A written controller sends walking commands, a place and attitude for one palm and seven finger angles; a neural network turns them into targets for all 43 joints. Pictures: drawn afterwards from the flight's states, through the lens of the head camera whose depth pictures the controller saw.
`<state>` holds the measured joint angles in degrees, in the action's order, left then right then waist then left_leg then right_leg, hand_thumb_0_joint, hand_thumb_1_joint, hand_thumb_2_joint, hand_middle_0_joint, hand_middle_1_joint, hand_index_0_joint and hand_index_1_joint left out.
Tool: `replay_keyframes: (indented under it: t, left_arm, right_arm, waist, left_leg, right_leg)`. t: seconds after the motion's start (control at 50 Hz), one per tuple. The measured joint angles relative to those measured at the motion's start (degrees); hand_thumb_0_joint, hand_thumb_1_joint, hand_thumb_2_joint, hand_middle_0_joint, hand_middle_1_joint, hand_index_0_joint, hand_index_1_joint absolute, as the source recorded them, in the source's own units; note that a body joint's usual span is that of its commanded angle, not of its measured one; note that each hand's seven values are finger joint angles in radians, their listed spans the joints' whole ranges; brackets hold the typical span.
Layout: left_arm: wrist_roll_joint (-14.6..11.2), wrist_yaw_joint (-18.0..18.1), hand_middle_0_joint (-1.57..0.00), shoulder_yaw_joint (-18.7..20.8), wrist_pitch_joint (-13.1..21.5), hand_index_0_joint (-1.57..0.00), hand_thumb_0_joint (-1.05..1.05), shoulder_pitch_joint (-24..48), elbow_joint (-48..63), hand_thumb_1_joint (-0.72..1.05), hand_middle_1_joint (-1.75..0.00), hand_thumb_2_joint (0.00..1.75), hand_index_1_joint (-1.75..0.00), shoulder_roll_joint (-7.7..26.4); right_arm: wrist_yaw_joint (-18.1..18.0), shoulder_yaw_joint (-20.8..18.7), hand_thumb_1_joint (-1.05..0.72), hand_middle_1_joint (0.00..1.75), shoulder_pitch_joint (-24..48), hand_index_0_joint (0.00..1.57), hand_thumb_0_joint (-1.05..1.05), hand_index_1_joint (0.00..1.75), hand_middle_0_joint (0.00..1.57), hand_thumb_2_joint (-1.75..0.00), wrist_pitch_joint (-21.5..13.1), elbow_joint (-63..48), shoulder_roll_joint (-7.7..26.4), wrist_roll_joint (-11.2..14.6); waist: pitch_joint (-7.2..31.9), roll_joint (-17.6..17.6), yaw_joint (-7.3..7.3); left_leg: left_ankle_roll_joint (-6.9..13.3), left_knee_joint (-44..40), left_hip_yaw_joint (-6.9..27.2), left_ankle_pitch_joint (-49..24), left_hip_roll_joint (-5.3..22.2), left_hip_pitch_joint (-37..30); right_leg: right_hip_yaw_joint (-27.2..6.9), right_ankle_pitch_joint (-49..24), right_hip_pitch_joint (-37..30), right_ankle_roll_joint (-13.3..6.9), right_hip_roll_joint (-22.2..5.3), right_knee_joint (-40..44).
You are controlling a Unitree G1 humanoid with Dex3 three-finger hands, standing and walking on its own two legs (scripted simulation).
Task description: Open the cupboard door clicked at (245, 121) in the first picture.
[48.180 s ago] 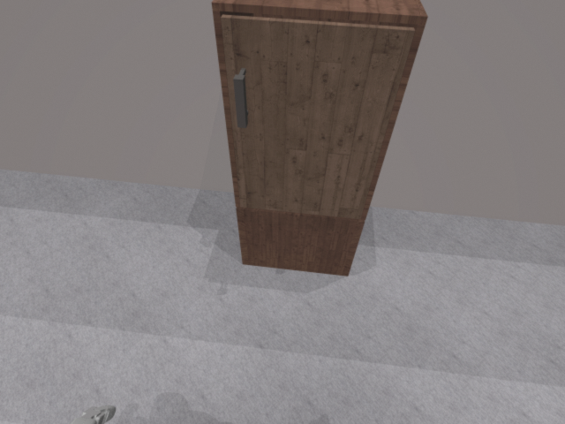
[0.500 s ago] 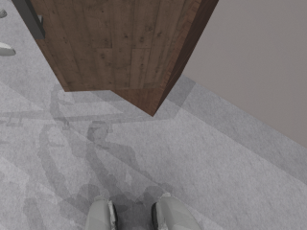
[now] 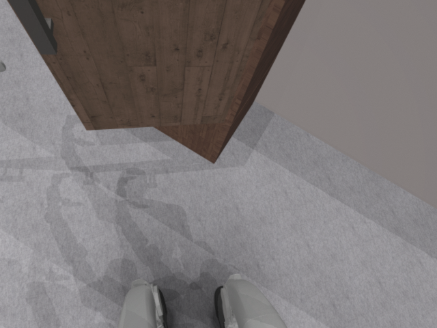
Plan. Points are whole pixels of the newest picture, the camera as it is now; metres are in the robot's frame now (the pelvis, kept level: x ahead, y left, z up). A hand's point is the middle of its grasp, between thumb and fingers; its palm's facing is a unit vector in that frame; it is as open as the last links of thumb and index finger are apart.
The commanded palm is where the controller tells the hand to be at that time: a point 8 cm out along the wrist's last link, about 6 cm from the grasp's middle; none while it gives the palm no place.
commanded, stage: move the hooked fingers beside the handle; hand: left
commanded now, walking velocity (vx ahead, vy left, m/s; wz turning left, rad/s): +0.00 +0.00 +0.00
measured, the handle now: (31, 2) +0.60 +0.20 +0.12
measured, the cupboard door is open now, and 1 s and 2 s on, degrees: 39 39 38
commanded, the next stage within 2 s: slide the fingers in behind the handle in 0.36 s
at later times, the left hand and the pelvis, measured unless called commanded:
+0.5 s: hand out of the picture +0.55 +0.27 +0.12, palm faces +0.04 -1.00 -0.01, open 14.0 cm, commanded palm +0.54 +0.30 +0.11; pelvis +0.01 +0.00 +0.01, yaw +1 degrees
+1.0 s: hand (4, 28) +0.55 +0.23 +0.12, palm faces +0.03 -1.00 -0.01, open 13.9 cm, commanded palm +0.54 +0.26 +0.11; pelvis +0.00 -0.01 +0.00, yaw +1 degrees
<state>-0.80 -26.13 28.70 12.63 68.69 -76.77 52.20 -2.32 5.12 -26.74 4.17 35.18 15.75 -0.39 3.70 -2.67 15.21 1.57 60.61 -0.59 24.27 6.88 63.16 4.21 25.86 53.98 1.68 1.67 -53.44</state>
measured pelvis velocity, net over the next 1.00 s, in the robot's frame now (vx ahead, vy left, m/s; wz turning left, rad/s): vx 0.00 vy -0.01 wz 0.01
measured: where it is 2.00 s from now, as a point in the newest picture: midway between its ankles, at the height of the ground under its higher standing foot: outside the picture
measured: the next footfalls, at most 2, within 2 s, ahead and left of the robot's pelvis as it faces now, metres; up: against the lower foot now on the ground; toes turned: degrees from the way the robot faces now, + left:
none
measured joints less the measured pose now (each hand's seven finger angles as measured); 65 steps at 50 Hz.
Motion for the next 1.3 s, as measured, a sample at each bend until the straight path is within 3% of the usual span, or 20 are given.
replay_keyframes:
  t: [0.12,0.3,0.44,0.68,0.92,1.12,1.3]
  left_arm:
    - [-1.18,-0.49,-0.3,-1.27,-0.01,-0.3,-0.01,-0.81,0.42,-0.5,-1.2,0.3,-1.2,-2.08]
    - [-1.7,1.67,-0.3,-1.13,1.15,-0.3,-0.01,-2.83,3.47,-0.5,-1.2,0.3,-1.2,-6.8]
    - [-0.59,3.03,-0.3,0.15,1.38,-0.3,-0.01,-4.69,2.64,-0.5,-1.2,0.3,-1.2,-5.69]
    - [-2.54,1.22,-0.3,-2.78,1.77,-0.3,-0.01,-2.34,0.7,-0.5,-1.2,0.3,-1.2,-6.15]
    - [-0.93,5.02,-0.3,-0.77,2.45,-0.31,-0.01,-3.09,2.05,-0.5,-1.2,0.3,-1.21,-7.67]
    - [-1.86,5.83,-0.3,-3.41,1.68,-0.3,-0.01,-1.81,0.63,-0.5,-1.2,0.3,-1.21,-9.6]
    - [-1.47,8.79,-0.3,-4.85,2.84,-0.31,-0.01,-1.18,1.84,-0.5,-1.2,0.3,-1.23,-10.99]
  right_arm:
    - [0.12,-0.29,-0.9,0.3,0.65,0.2,0.0,0.3,0.2,-0.9,-0.16,-0.15,0.14,-0.25]
    - [1.01,-1.2,-0.9,0.3,1.81,0.2,0.0,0.3,0.2,-0.9,0.07,-0.33,0.16,-0.61]
    - [1.12,-1.11,-0.9,0.3,2.01,0.2,0.0,0.3,0.2,-0.9,0.37,-1.17,0.22,-0.48]
    - [0.63,-0.92,-0.9,0.3,1.5,0.2,0.0,0.3,0.2,-0.9,0.33,0.38,0.37,0.01]
    - [1.01,-1.52,-0.9,0.3,1.41,0.2,0.0,0.3,0.2,-0.9,-0.48,0.27,0.54,-0.42]
    - [1.24,-1.36,-0.9,0.3,0.94,0.2,0.0,0.3,0.2,-0.9,-0.75,1.51,0.05,-0.25]
    - [1.73,-2.06,-0.9,0.3,0.89,0.2,0.0,0.3,0.2,-0.9,-1.71,1.73,-0.08,-0.99]
  waist:
    - [0.35,0.33,-0.61]
    - [0.74,0.6,-1.36]
    - [0.78,0.22,-1.04]
    - [0.44,0.18,-1.51]
    - [0.35,0.12,-0.56]
    - [0.45,-0.2,-1.06]
    - [0.46,-0.18,-1.46]
  left_leg:
    - [0.2,-0.48,0.13,0.12,-0.48,-0.79]
    - [0.23,-1.23,0.06,0.18,-0.82,-2.29]
    - [0.06,-1.53,-0.32,0.24,-0.56,-3.32]
    - [-0.47,-1.59,0.41,-0.46,-0.7,-3.0]
    - [-0.85,-1.2,0.11,-0.58,-0.09,-2.33]
    - [-1.03,-2.04,0.41,-0.91,-0.42,-3.31]
    - [-1.14,-1.64,0.57,-0.88,-0.74,-2.21]
  right_leg:
    - [0.19,0.1,-1.09,0.22,-0.39,0.76]
    - [0.13,0.14,-2.64,0.33,-0.64,1.57]
    - [-0.31,0.19,-3.27,0.2,-0.43,1.54]
    - [0.35,0.26,-2.9,-0.39,-0.44,0.82]
    - [-0.1,0.21,-1.66,-0.77,0.09,-0.12]
    - [0.23,0.21,-2.7,-0.95,-0.12,0.46]
    - [0.37,0.62,-1.54,-1.05,-0.42,-0.4]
